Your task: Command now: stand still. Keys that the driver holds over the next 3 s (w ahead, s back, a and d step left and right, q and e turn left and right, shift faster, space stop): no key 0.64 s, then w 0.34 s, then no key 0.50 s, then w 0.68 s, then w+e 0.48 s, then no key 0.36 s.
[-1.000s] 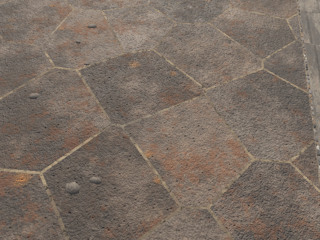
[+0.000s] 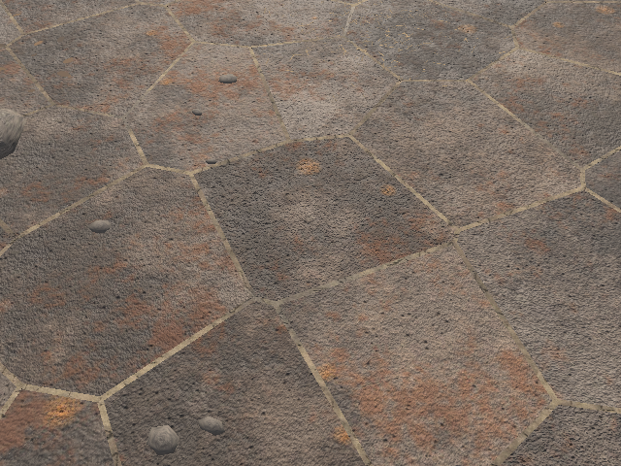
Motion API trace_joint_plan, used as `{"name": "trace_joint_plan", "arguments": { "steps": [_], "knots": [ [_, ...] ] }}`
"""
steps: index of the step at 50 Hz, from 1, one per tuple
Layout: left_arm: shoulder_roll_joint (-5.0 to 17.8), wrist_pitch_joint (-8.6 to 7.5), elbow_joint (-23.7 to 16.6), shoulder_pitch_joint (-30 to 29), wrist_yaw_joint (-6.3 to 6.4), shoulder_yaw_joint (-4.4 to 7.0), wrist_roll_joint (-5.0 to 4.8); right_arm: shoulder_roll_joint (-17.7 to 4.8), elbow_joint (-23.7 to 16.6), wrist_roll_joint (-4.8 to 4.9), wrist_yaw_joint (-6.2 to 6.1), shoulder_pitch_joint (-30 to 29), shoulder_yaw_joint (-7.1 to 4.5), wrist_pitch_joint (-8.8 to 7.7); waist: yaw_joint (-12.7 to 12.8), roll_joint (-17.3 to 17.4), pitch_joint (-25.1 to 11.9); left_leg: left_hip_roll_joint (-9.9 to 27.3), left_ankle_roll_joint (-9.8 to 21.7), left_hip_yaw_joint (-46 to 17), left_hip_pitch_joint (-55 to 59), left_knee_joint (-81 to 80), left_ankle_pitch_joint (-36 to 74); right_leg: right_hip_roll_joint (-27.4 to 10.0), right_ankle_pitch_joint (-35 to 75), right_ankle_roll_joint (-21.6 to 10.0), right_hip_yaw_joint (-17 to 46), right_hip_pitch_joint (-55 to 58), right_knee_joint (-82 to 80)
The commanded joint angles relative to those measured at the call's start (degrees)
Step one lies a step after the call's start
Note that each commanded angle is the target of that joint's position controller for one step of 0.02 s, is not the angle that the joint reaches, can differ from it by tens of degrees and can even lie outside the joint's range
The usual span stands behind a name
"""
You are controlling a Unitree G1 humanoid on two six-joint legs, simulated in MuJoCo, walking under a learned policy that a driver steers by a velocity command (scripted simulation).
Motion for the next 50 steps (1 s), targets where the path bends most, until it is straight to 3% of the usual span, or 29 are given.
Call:
{"name": "trace_joint_plan", "arguments": {
  "steps": [1, 32, 33, 35, 37, 40, 41, 42, 43, 44, 45, 46, 47, 48, 49, 50],
  "knots": [
    [6.51, -0.16, -1.08, 1.74, 0.23, 1.08, 0.02, -5.69, -1.3, 0.08, -0.32, -0.51, -0.95, -0.4, 0.06, 0.25, -3.06, 3.65, 2.13, -3.71, 6.13, -3.03, 14.07, -1.88, 11.83, -1.63, 1.54, -3.33, -4.85],
    [4.07, -0.14, 1.66, 7.67, 0.92, 0.15, 0.13, -4.74, 5.04, 0.25, -0.76, 0.46, -0.05, -0.02, -0.56, 0.34, -0.21, 3.49, 1.77, -3.69, 4.46, -5.53, 5.73, -0.58, 6.02, -1.19, 0.4, -4.59, -6.53],
    [3.51, -0.07, 2.34, 9.11, 0.95, 0.07, 0.04, -4.41, 5.64, 0.26, -0.8, 1.52, 0.03, 0.04, -0.52, 0.62, -1.43, 3.01, 1.95, -3.35, 4.79, -5.95, -1.28, 0.11, 0.56, -1.41, -0.4, -4.18, -6.36],
    [4.21, -0.01, 1.78, 9.03, 1.22, 0.41, -0.49, -6.09, 5.89, 1.0, -0.95, 2.75, -0.66, 0.19, -0.94, 1.42, 1.01, 2.66, 3.45, -3.95, 1.48, -6.24, -21.92, 1.47, -13.56, -3.1, -1.43, -7.51, -3.54],
    [3.65, -0.89, 0.37, 8.35, 1.23, 0.36, -0.73, -6.91, 5.43, 1.41, -0.8, 3.83, -1.03, -0.7, -1.39, 3.58, 4.58, 6.46, 6.0, -9.66, -1.06, -9.01, -32.09, 1.01, -18.52, -4.6, -0.81, -12.67, -0.3],
    [1.25, -2.89, -0.88, 7.69, 0.18, 0.09, -1.0, -9.2, 6.0, 1.76, -0.27, 8.72, -2.04, -2.48, -2.15, 8.72, 3.02, 15.94, 11.45, -24.53, 2.08, -15.7, -35.6, 1.51, -9.37, -5.17, -2.88, -15.41, 9.49],
    [1.42, -3.2, -0.96, 7.97, -0.21, 0.25, -1.09, -9.35, 5.47, 1.67, -0.24, 8.01, -2.14, -2.8, -1.42, 8.54, 2.74, 17.44, 12.27, -27.02, -1.04, -17.08, -35.25, 0.92, -8.21, -6.06, -2.11, -12.41, 10.96],
    [1.26, -3.48, -0.53, 9.73, -0.51, 0.38, -1.19, -9.1, 4.21, 1.72, -0.17, 4.96, -2.03, -3.05, 0.6, 8.06, 2.93, 17.04, 11.64, -25.67, -5.12, -17.19, -33.57, 0.5, -7.96, -7.2, -1.67, -8.08, 9.21],
    [0.76, -3.68, 0.53, 12.94, -0.61, 0.39, -1.22, -8.54, 2.46, 2.04, 0.02, 0.32, -1.8, -3.1, 3.38, 7.32, 3.66, 14.36, 9.6, -20.75, -10.68, -15.62, -30.65, 0.55, -7.79, -8.51, -1.65, -1.29, 2.83],
    [1.46, -3.76, 2.19, 17.65, -0.46, 0.71, -1.06, -7.18, 0.63, 2.3, 0.22, -4.23, -1.42, -3.12, 6.01, 4.48, 4.49, 9.61, 6.54, -13.36, -17.64, -9.56, -25.44, -0.51, -7.82, -9.56, 0.89, 6.77, -4.66],
    [6.15, -4.05, 4.18, 24.95, -0.18, 2.05, -1.05, -3.44, -1.19, 2.4, 0.44, -7.39, -0.54, -3.66, 8.06, -6.07, 3.47, 2.44, 2.09, -2.36, -26.36, 7.27, -17.43, -8.77, -15.05, -12.27, 14.77, 14.17, -12.54],
    [12.08, -4.56, 4.58, 28.3, -0.72, 3.47, -1.14, -2.53, -3.81, 2.39, 0.65, -9.21, -0.15, -5.07, 8.26, -17.53, 4.37, -0.77, 0.72, 2.49, -35.66, 20.41, -16.27, -20.22, -17.53, -17.34, 34.4, 18.05, -20.66],
    [8.98, -5.28, 3.64, 26.17, -0.72, 2.55, -0.05, -5.24, -3.58, 2.42, 0.78, -9.64, -0.83, -5.8, 6.54, -10.4, 6.03, 2.54, 1.35, -2.39, -39.83, 29.74, -16.26, -21.77, -13.05, -17.82, 36.76, 17.74, -19.74],
    [6.72, -5.9, 2.62, 23.88, -0.95, 1.94, -0.04, -5.01, -2.29, 2.58, 1.28, -6.07, -0.82, -6.22, 4.2, -6.93, 5.52, 4.06, 2.17, -3.67, -42.12, 34.17, -11.76, -19.91, -7.48, -16.13, 32.01, 19.4, -18.41],
    [6.23, -6.13, 1.63, 21.8, -1.45, 1.72, -0.42, -4.83, -1.12, 2.31, 1.58, -3.92, -0.86, -6.47, 2.88, -5.29, 4.14, 5.2, 2.64, -3.28, -42.29, 35.77, -8.01, -17.92, -2.41, -14.37, 27.23, 20.05, -18.17],
    [5.63, -5.85, 0.78, 19.75, -1.7, 1.29, -0.57, -5.4, -0.96, 1.9, 1.71, -3.99, -1.12, -6.59, 1.96, -4.3, 4.69, 5.94, 2.44, -2.77, -41.52, 34.95, -5.62, -16.87, 9.62, -12.97, 22.41, 18.69, -18.0]
  ]
}}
